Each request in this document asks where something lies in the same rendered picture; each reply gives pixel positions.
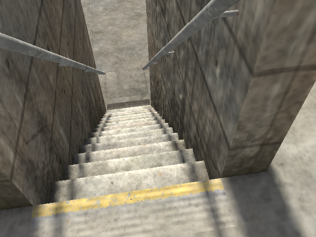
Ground stairs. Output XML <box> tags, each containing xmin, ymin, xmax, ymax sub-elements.
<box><xmin>49</xmin><ymin>105</ymin><xmax>209</xmax><ymax>203</ymax></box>

